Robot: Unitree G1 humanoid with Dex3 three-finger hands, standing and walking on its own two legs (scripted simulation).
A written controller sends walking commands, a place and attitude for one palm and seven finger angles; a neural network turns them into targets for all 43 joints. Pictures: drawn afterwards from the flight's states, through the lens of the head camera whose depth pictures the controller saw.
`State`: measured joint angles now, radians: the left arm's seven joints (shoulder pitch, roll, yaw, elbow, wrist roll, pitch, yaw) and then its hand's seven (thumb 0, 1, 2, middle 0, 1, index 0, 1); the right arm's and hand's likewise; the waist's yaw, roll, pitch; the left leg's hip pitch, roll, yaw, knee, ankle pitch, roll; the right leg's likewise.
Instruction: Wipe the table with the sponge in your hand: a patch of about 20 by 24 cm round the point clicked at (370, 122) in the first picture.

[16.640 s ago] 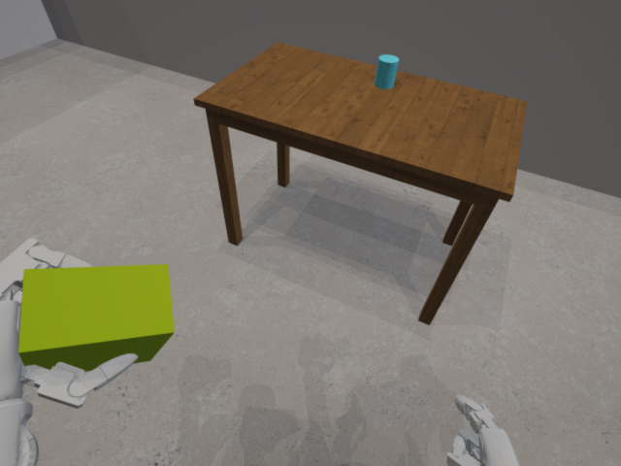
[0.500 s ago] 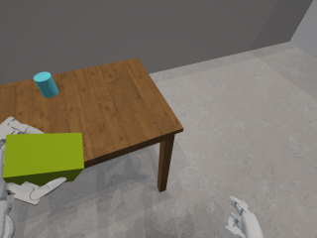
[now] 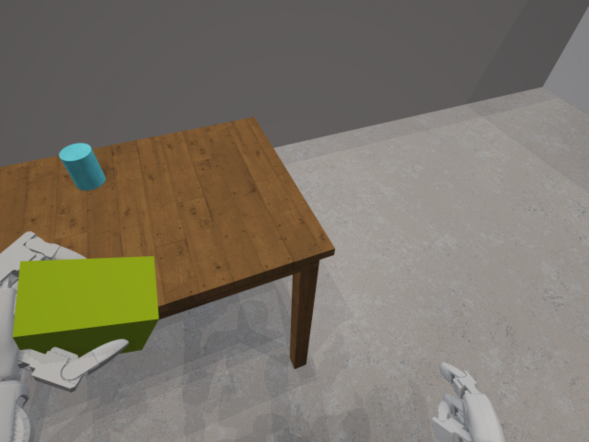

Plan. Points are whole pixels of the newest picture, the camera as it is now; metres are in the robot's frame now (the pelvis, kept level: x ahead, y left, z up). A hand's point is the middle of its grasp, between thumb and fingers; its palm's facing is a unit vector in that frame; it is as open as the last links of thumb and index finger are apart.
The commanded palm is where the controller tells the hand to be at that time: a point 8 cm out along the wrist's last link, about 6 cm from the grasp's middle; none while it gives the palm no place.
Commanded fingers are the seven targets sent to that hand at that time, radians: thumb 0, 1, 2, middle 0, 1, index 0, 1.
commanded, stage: shuffle to correct the standing spot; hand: left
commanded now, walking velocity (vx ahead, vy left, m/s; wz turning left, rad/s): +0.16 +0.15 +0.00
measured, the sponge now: (109, 311) +0.22 +0.22 +0.13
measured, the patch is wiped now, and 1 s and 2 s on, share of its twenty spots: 0.00 0.00 0.00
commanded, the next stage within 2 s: come to a stop and stand still in 0.58 s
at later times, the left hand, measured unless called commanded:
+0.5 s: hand (62, 254) +0.27 +0.28 +0.16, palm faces +0.35 -0.81 -0.47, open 10.7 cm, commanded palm +0.21 +0.33 +0.17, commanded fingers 0.00 0.10 1.30 -1.20 -1.60 -1.20 -1.60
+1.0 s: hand (16, 207) +0.32 +0.36 +0.17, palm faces +0.36 -0.82 -0.44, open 10.7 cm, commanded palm +0.27 +0.41 +0.17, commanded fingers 0.00 0.10 1.30 -1.20 -1.60 -1.20 -1.60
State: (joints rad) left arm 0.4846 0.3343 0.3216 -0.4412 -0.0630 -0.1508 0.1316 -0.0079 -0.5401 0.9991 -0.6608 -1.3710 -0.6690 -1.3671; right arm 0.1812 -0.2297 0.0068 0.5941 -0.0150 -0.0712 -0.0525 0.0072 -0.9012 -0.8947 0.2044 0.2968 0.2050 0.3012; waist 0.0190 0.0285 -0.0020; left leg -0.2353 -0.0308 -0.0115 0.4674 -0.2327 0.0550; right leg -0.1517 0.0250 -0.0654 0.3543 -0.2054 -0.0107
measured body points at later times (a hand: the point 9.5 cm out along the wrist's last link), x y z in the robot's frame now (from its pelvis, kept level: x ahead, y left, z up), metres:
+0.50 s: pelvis +0.06 +0.04 -0.02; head +0.09 +0.03 +0.43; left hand +0.24 +0.33 +0.18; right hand +0.23 -0.19 -0.12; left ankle +0.02 +0.10 -0.69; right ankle +0.07 -0.06 -0.74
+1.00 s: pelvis +0.12 +0.12 -0.01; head +0.16 +0.14 +0.44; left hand +0.30 +0.40 +0.19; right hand +0.31 -0.06 -0.09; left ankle +0.14 +0.27 -0.74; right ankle +0.10 -0.01 -0.74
